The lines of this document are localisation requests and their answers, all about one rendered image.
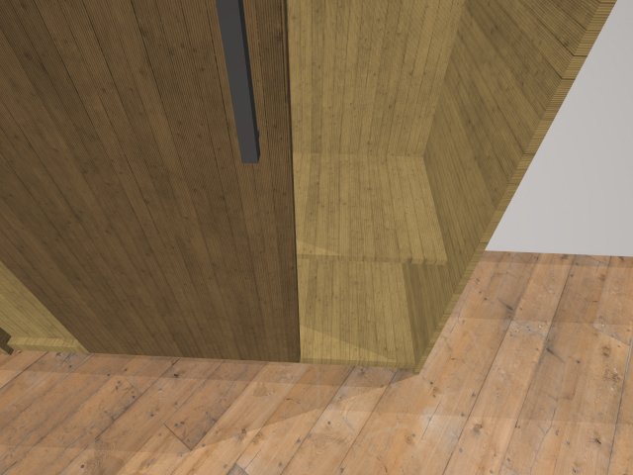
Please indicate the wardrobe door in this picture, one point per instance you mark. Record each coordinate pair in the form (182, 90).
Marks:
(22, 314)
(125, 208)

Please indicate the handle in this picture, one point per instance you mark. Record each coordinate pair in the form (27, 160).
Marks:
(233, 30)

